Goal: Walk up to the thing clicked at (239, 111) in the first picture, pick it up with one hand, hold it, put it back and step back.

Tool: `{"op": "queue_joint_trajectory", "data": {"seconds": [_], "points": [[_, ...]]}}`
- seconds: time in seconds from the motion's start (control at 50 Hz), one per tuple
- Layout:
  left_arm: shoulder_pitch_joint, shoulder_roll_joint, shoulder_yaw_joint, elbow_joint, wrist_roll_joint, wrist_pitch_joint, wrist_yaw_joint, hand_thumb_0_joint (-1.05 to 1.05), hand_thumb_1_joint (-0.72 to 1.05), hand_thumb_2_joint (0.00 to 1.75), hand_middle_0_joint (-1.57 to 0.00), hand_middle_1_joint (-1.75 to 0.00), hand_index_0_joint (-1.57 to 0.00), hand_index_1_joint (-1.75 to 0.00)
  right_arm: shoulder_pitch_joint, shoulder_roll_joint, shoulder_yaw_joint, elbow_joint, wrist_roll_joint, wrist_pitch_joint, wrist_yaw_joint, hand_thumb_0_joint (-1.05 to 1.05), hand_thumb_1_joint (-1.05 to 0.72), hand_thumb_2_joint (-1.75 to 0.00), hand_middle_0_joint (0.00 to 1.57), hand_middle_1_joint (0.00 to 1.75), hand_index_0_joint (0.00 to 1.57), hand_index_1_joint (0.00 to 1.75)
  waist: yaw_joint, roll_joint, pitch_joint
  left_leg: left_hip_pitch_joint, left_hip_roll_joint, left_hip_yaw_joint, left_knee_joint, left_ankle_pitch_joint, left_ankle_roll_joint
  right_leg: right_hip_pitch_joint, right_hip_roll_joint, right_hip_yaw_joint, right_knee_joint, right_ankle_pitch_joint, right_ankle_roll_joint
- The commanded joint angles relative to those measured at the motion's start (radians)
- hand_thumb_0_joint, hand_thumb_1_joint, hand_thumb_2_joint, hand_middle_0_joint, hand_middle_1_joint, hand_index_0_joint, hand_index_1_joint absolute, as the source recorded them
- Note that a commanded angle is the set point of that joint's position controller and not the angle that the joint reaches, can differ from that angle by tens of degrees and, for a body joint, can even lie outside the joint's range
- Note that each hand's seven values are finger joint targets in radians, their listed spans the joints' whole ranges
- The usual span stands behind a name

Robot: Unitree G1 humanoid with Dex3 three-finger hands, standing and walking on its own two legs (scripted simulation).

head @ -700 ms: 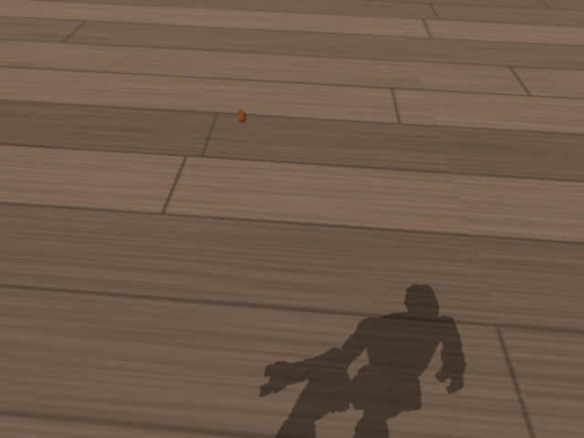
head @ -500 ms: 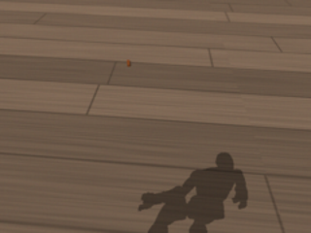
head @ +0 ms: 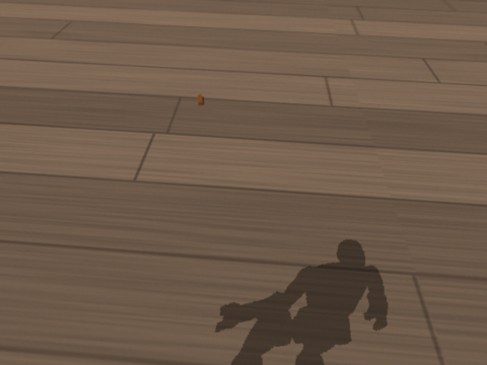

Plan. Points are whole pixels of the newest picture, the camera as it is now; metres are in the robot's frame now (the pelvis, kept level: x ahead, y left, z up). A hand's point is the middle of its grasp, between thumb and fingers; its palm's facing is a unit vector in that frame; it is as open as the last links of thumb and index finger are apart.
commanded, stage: stand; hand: left
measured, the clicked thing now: (200, 100) +1.93 +0.26 -0.77
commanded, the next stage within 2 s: walk up in 0.42 s
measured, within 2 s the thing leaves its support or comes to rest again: neither
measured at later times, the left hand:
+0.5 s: hand out of the picture +0.08 +0.26 -0.15, palm faces +0.07 -0.95 -0.31, open 7.4 cm
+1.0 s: hand (44, 336) +0.20 +0.37 -0.14, palm faces +0.36 -0.91 -0.20, open 7.4 cm
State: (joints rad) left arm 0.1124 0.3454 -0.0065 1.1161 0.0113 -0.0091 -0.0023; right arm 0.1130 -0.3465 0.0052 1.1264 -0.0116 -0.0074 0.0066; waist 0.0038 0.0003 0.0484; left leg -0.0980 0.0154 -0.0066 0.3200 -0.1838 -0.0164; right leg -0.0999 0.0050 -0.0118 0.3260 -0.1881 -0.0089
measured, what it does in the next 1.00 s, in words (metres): walks ahead, turning left: left foot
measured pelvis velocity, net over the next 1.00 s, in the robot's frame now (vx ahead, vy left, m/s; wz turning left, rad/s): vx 0.17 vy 0.08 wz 0.43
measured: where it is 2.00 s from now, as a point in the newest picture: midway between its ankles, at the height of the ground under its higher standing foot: (208, 228)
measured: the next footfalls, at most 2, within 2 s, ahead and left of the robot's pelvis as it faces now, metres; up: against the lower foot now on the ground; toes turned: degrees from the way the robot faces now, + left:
left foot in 0.74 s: +0.17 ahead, +0.21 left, +0.00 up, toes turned +26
right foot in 1.26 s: +0.57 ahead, -0.02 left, +0.00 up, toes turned +35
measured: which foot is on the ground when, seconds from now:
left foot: down 0.00-0.46, up 0.48-0.72, down 0.74-1.00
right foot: down 0.00-0.76, up 0.78-1.00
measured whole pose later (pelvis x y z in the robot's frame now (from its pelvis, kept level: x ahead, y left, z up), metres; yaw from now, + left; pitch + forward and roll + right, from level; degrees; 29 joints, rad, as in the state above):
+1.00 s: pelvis +0.17 +0.08 +0.00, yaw +25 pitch -3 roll +0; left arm 0.09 0.46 0.07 0.88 0.04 0.04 -0.18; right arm 0.34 -0.41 -0.02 0.99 0.00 -0.09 0.03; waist 0.01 -0.14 -0.01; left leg -0.14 0.02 0.01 0.40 -0.21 0.02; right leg -0.57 -0.09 0.05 1.06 -0.24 0.04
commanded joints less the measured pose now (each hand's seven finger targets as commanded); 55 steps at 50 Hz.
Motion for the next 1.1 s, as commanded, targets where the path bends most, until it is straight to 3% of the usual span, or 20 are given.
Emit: {"op": "queue_joint_trajectory", "data": {"seconds": [0.0, 0.38, 0.4, 0.42, 0.44, 0.46, 0.48, 0.54, 0.6, 0.68, 0.7, 0.72, 0.74, 0.76, 0.78, 0.8, 0.82, 0.86, 0.96, 1.08], "points": [[-0.033, 0.213, 0.041, -0.057, -0.003, -0.026, 0.014, 0.0, 0.9, 0.9, -0.2, -0.3, -0.2, -0.3, -0.039, -0.205, -0.041, -0.06, 0.003, -0.023, -0.016, 0.0, -0.9, -0.9, 0.2, 0.3, 0.2, 0.3, -0.002, 0.001, -0.061, 0.0, 0.112, -0.086, -0.045, 0.131, 0.037, 0.007, -0.135, 0.099, -0.057, 0.132, -0.02], [-0.029, 0.22, 0.043, -0.058, -0.006, -0.026, 0.014, 0.0, 0.9, 0.9, -0.2, -0.3, -0.2, -0.3, -0.031, -0.205, -0.038, -0.062, 0.003, -0.023, -0.017, 0.0, -0.9, -0.9, 0.2, 0.3, 0.2, 0.3, -0.003, -0.008, -0.057, 0.002, 0.11, -0.084, -0.045, 0.137, 0.039, 0.014, -0.137, 0.105, -0.06, 0.161, -0.021], [-0.037, 0.374, 0.156, -0.156, 0.026, -0.042, -0.034, 0.0, 0.9, 0.9, -0.2, -0.3, -0.2, -0.3, 0.002, -0.356, -0.116, -0.12, 0.016, -0.041, 0.02, 0.0, -0.9, -0.9, 0.2, 0.3, 0.2, 0.3, 0.059, -0.052, -0.149, -0.266, 0.091, -0.21, 0.027, -0.346, 0.09, 0.208, -0.1, 0.001, 0.1, -0.396, -0.049], [-0.001, 0.379, 0.161, -0.166, 0.042, -0.047, -0.05, 0.0, 0.9, 0.9, -0.2, -0.3, -0.2, -0.3, -0.115, -0.345, -0.1, -0.167, 0.004, -0.046, 0.035, 0.0, -0.9, -0.9, 0.2, 0.3, 0.2, 0.3, 0.119, -0.066, -0.055, -0.543, 0.04, -0.153, 0.068, -0.405, 0.051, 0.303, -0.169, 0.09, 0.036, -0.569, -0.086], [0.127, 0.404, 0.178, -0.165, 0.038, -0.045, -0.058, 0.0, 0.9, 0.9, -0.2, -0.3, -0.2, -0.3, -0.256, -0.289, -0.084, -0.24, -0.006, -0.05, 0.042, 0.0, -0.9, -0.9, 0.2, 0.3, 0.2, 0.3, 0.208, -0.163, -0.031, -0.756, -0.045, 0.061, 0.269, -0.255, -0.004, 0.434, -0.332, 0.215, -0.178, -0.691, -0.145], [0.086, 0.42, 0.185, -0.186, 0.027, -0.044, -0.058, 0.0, 0.9, 0.9, -0.2, -0.3, -0.2, -0.3, -0.286, -0.252, -0.088, -0.27, -0.019, -0.048, 0.044, 0.0, -0.9, -0.9, 0.2, 0.3, 0.2, 0.3, 0.205, -0.302, -0.001, -0.842, 0.031, 0.062, 0.522, -0.249, 0.026, 0.352, -0.526, 0.361, -0.277, -0.656, -0.207], [-0.012, 0.4, 0.183, -0.234, 0.026, -0.043, -0.066, 0.0, 0.9, 0.9, -0.2, -0.3, -0.2, -0.3, -0.242, -0.294, -0.106, -0.26, -0.021, -0.049, 0.05, 0.0, -0.9, -0.9, 0.2, 0.3, 0.2, 0.3, 0.156, -0.197, 0.023, -0.771, 0.105, 0.029, 0.601, -0.236, 0.01, 0.215, -0.556, 0.366, -0.293, -0.628, -0.233], [-0.156, 0.36, 0.172, -0.286, 0.036, -0.052, -0.077, 0.0, 0.9, 0.9, -0.2, -0.3, -0.2, -0.3, -0.061, -0.322, -0.134, -0.221, -0.004, -0.037, 0.089, 0.0, -0.9, -0.9, 0.2, 0.3, 0.2, 0.3, 0.041, -0.133, -0.044, -0.592, 0.157, 0.015, 0.579, -0.183, 0.015, 0.155, -0.422, 0.106, -0.25, -0.549, -0.176], [-0.188, 0.38, 0.19, -0.3, 0.041, -0.042, -0.094, 0.0, 0.9, 0.9, -0.2, -0.3, -0.2, -0.3, 0.006, -0.314, -0.137, -0.214, 0.002, -0.024, 0.111, 0.0, -0.9, -0.9, 0.2, 0.3, 0.2, 0.3, 0.018, -0.167, -0.058, -0.382, 0.113, 0.127, 0.425, -0.088, -0.002, 0.055, -0.3, -0.11, -0.181, -0.452, -0.138], [-0.249, 0.361, 0.198, -0.317, 0.053, -0.012, -0.101, 0.0, 0.9, 0.9, -0.2, -0.3, -0.2, -0.3, 0.216, -0.319, -0.157, -0.166, 0.003, -0.029, 0.075, 0.0, -0.9, -0.9, 0.2, 0.3, 0.2, 0.3, -0.074, -0.065, -0.053, 0.032, 0.01, 0.254, 0.341, -0.077, -0.004, -0.278, -0.237, -0.2, 0.087, -0.564, -0.129], [-0.216, 0.315, 0.181, -0.312, 0.055, -0.004, -0.103, 0.0, 0.9, 0.9, -0.2, -0.3, -0.2, -0.3, 0.291, -0.349, -0.168, -0.146, -0.002, -0.034, 0.058, 0.0, -0.9, -0.9, 0.2, 0.3, 0.2, 0.3, -0.1, 0.06, -0.078, 0.149, -0.013, 0.217, 0.311, -0.172, 0.024, -0.345, -0.191, -0.226, 0.298, -0.498, -0.119], [-0.201, 0.247, 0.155, -0.325, 0.048, 0.0, -0.113, 0.0, 0.9, 0.9, -0.2, -0.3, -0.2, -0.3, 0.392, -0.422, -0.188, -0.133, -0.003, -0.038, 0.038, 0.0, -0.9, -0.9, 0.2, 0.3, 0.2, 0.3, -0.153, 0.274, -0.074, 0.273, 0.034, 0.069, 0.169, -0.326, 0.077, -0.491, -0.102, -0.272, 0.64, -0.385, -0.092], [-0.264, 0.174, 0.13, -0.371, 0.038, 0.0, -0.128, 0.0, 0.9, 0.9, -0.2, -0.3, -0.2, -0.3, 0.465, -0.51, -0.2, -0.136, -0.013, -0.033, 0.021, 0.0, -0.9, -0.9, 0.2, 0.3, 0.2, 0.3, -0.171, 0.405, 0.007, 0.262, 0.281, -0.477, -0.049, -0.733, 0.148, -0.756, 0.009, -0.173, 0.936, -0.399, -0.044], [-0.251, 0.262, 0.126, -0.412, 0.035, -0.01, -0.14, 0.0, 0.9, 0.9, -0.2, -0.3, -0.2, -0.3, 0.285, -0.586, -0.197, -0.217, 0.035, -0.042, 0.018, 0.0, -0.9, -0.9, 0.2, 0.3, 0.2, 0.3, -0.073, 0.253, 0.03, 0.026, 0.476, -0.988, -0.394, -0.969, 0.295, -0.723, -0.02, 0.072, 0.97, -0.333, -0.044], [-0.212, 0.316, 0.127, -0.376, 0.043, -0.012, -0.14, 0.0, 0.9, 0.9, -0.2, -0.3, -0.2, -0.3, 0.152, -0.572, -0.184, -0.25, 0.038, -0.062, 0.012, 0.0, -0.9, -0.9, 0.2, 0.3, 0.2, 0.3, 0.005, 0.122, 0.07, -0.069, 0.485, -0.901, -0.429, -0.927, 0.287, -0.675, -0.09, 0.128, 0.983, -0.308, -0.023], [-0.16, 0.329, 0.132, -0.335, 0.023, -0.01, -0.142, 0.0, 0.9, 0.9, -0.2, -0.3, -0.2, -0.3, 0.098, -0.531, -0.159, -0.262, 0.028, -0.079, 0.002, 0.0, -0.9, -0.9, 0.2, 0.3, 0.2, 0.3, 0.043, 0.079, 0.058, -0.058, 0.436, -0.715, -0.337, -0.756, 0.261, -0.638, -0.121, 0.139, 0.957, -0.267, -0.002], [-0.122, 0.336, 0.136, -0.302, 0.011, -0.005, -0.143, 0.0, 0.9, 0.9, -0.2, -0.3, -0.2, -0.3, 0.08, -0.489, -0.145, -0.267, 0.019, -0.092, -0.009, 0.0, -0.9, -0.9, 0.2, 0.3, 0.2, 0.3, 0.056, 0.049, 0.028, -0.076, 0.351, -0.53, -0.255, -0.563, 0.22, -0.576, -0.143, 0.147, 0.887, -0.216, 0.017], [-0.074, 0.352, 0.146, -0.282, 0.011, 0.011, -0.149, 0.0, 0.9, 0.9, -0.2, -0.3, -0.2, -0.3, 0.05, -0.453, -0.126, -0.254, 0.02, -0.108, -0.014, 0.0, -0.9, -0.9, 0.2, 0.3, 0.2, 0.3, 0.076, 0.11, 0.006, -0.209, 0.227, -0.305, -0.238, -0.47, 0.165, -0.428, -0.132, 0.098, 0.785, -0.117, 0.035], [-0.114, 0.336, 0.15, -0.342, 0.026, 0.024, -0.164, 0.0, 0.9, 0.9, -0.2, -0.3, -0.2, -0.3, 0.122, -0.45, -0.133, -0.233, 0.015, -0.129, -0.022, 0.0, -0.9, -0.9, 0.2, 0.3, 0.2, 0.3, 0.046, 0.094, -0.018, -0.118, 0.181, -0.256, -0.213, -0.398, 0.176, -0.545, -0.107, 0.085, 0.716, 0.009, 0.074], [-0.217, 0.322, 0.164, -0.418, 0.031, 0.023, -0.173, 0.0, 0.9, 0.9, -0.2, -0.3, -0.2, -0.3, 0.151, -0.478, -0.153, -0.246, 0.011, -0.125, -0.036, 0.0, -0.9, -0.9, 0.2, 0.3, 0.2, 0.3, 0.009, 0.125, -0.006, -0.069, 0.218, -0.291, -0.181, -0.363, 0.206, -0.556, -0.144, 0.113, 0.531, -0.018, 0.078]]}}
